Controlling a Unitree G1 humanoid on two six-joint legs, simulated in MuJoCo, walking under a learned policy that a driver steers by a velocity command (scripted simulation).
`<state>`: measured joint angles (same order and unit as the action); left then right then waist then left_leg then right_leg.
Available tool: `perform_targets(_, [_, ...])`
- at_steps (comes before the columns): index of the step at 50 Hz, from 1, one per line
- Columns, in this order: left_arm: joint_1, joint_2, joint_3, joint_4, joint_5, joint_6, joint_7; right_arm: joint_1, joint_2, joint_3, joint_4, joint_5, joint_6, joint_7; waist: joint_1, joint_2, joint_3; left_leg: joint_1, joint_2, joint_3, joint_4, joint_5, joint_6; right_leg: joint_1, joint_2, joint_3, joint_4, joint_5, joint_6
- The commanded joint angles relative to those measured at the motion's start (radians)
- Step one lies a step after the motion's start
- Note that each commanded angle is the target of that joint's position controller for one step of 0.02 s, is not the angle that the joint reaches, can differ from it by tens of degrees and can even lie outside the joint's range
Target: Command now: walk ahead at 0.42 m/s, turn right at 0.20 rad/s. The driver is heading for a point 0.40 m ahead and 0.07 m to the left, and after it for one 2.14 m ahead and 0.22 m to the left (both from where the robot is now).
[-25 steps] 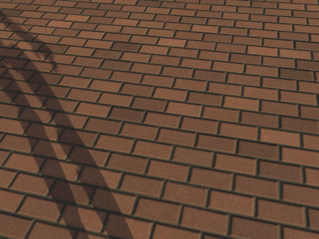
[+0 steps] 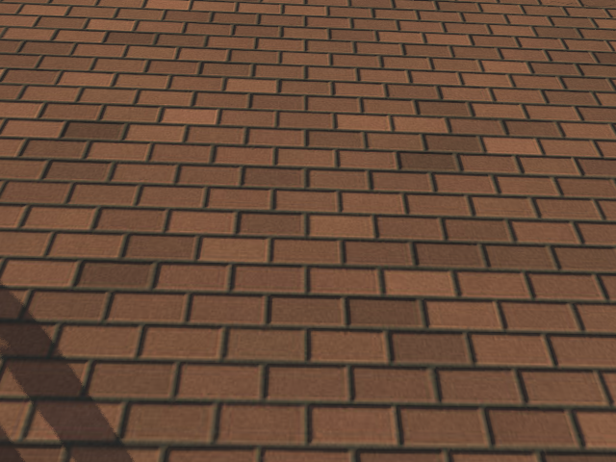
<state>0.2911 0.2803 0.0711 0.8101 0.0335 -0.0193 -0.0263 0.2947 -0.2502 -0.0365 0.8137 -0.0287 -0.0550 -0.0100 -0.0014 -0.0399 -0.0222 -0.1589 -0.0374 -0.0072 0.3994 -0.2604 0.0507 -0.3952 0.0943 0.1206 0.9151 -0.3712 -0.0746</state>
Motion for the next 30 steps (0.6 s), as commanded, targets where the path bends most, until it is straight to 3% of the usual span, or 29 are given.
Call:
perform_targets(1, [-0.051,0.086,0.014,-0.06,0.016,-0.02,-0.022,0.027,-0.118,-0.028,-0.024,0.007,-0.03,0.004,-0.01,0.161,0.112,0.141,0.237,-0.288,-0.286,-0.096,0.103,-0.312,-0.073,-0.014,0.098,0.116,0.026])
perform_targets(7, [-0.268,0.023,-0.021,-0.129,0.011,-0.015,-0.033,0.146,-0.098,-0.025,0.051,0.018,-0.04,0.015,-0.055,0.151,0.11,0.168,0.202,-0.131,-0.268,0.33,0.131,-0.33,-0.133,-0.157,-0.087,0.233,0.078])
perform_targets(9, [-0.332,0.008,-0.033,-0.149,0.003,-0.016,-0.037,0.173,-0.112,-0.027,0.071,0.015,-0.04,0.014,-0.07,0.159,0.115,0.148,0.204,-0.103,-0.259,0.397,0.126,-0.257,-0.126,-0.185,-0.204,0.257,0.07])
perform_targets(11, [-0.359,0.016,-0.034,-0.158,-0.001,-0.017,-0.034,0.197,-0.127,-0.029,0.088,0.015,-0.038,0.012,-0.071,0.157,0.119,0.143,0.227,-0.113,-0.238,0.462,0.122,-0.18,-0.112,-0.199,-0.278,0.253,0.049])
perform_targets(13, [-0.326,0.031,-0.029,-0.154,-0.001,-0.021,-0.021,0.189,-0.143,-0.031,0.1,0.016,-0.033,0.008,-0.038,0.148,0.11,0.154,0.253,-0.13,-0.18,0.603,0.115,-0.092,-0.089,-0.197,-0.326,0.231,0.021])
perform_targets(15, [-0.152,0.065,-0.012,-0.097,0.002,-0.032,0.001,0.167,-0.162,-0.034,0.106,0.02,-0.029,0.006,0.052,0.123,0.019,0.142,0.226,-0.105,0.03,0.841,0.085,0.152,-0.039,-0.2,-0.415,0.217,-0.014])
perform_targets(16, [0.004,0.103,0.003,-0.049,0.015,-0.046,0.016,0.16,-0.153,-0.03,0.104,0.027,-0.028,0.007,0.118,0.093,-0.075,0.033,0.18,-0.072,0.223,0.747,0.066,0.391,-0.078,-0.164,-0.443,0.241,-0.039])
perform_targets(17, [0.176,0.192,0.024,-0.034,0.038,-0.054,0.034,0.159,-0.091,-0.013,0.063,0.028,-0.03,0.011,0.172,-0.034,-0.224,-0.157,0.117,-0.035,0.52,0.351,0.052,0.637,-0.354,0.121,-0.477,0.035,-0.08])
perform_targets(18, [0.169,0.256,0.037,-0.027,0.034,-0.044,0.032,0.279,-0.007,-0.001,0.057,0.056,-0.02,0.007,0.102,-0.239,-0.32,-0.408,-0.024,-0.006,0.797,-0.279,0.031,0.75,-0.58,0.536,-0.617,-0.051,-0.17])
perform_targets(19, [0.091,0.165,0.021,-0.038,0.006,-0.037,0.028,0.193,-0.125,-0.031,0.075,0.025,-0.006,0.0,0.094,-0.052,-0.178,-0.459,0.04,-0.074,0.852,-0.195,0.048,0.599,-0.518,0.491,-0.651,-0.121,-0.143])
perform_targets(20, [-0.005,0.1,0.001,-0.046,0.0,-0.042,0.026,0.136,-0.109,-0.034,0.062,0.024,-0.007,0.01,0.055,-0.03,-0.045,-0.454,0.075,-0.077,0.818,-0.099,0.051,0.457,-0.467,0.325,-0.68,-0.054,-0.117])
perform_targets(21, [-0.043,0.063,-0.008,-0.042,0.0,-0.05,0.022,0.12,-0.078,-0.028,0.066,0.025,-0.005,0.016,0.033,-0.027,0.012,-0.423,0.101,-0.067,0.784,-0.051,0.046,0.365,-0.42,0.204,-0.713,0.075,-0.095])
perform_targets(23, [-0.049,0.033,-0.017,-0.024,-0.006,-0.066,0.029,0.135,-0.058,-0.031,0.081,0.003,0.02,0.031,-0.005,-0.059,0.049,-0.369,0.123,-0.053,0.749,-0.023,0.03,0.271,-0.36,0.045,-0.745,0.204,-0.06])
perform_targets(26, [-0.011,0.039,-0.013,0.003,-0.018,-0.093,0.03,0.078,-0.034,-0.033,0.059,-0.001,0.044,0.049,-0.022,-0.042,0.066,-0.425,0.127,-0.036,0.738,0.036,0.017,0.268,-0.348,-0.065,-0.775,0.334,-0.061])
perform_targets(30, [0.046,0.029,-0.013,0.037,-0.015,-0.096,0.034,-0.069,-0.025,-0.03,0.006,-0.002,0.049,0.065,-0.008,-0.03,0.104,-0.547,0.137,-0.011,0.643,0.175,-0.001,0.302,-0.331,-0.184,-0.793,0.432,-0.065])
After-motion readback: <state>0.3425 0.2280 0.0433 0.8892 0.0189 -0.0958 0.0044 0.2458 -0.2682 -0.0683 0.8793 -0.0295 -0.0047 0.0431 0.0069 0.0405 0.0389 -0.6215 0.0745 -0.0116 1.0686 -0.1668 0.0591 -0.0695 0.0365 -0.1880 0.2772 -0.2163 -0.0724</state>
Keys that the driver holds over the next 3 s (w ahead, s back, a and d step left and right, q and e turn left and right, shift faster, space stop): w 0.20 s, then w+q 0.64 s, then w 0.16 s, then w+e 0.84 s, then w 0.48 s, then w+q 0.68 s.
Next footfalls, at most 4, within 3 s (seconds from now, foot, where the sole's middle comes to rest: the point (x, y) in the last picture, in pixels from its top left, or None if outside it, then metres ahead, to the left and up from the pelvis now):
0.32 right None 0.31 -0.12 -0.78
0.86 left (261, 447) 0.57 0.09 -0.78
1.42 right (282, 318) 0.90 0.06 -0.78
1.94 left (224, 228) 1.21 0.24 -0.78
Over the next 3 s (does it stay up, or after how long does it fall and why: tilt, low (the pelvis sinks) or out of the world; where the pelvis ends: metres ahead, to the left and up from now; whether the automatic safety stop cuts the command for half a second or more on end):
stays up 1.57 0.11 -0.03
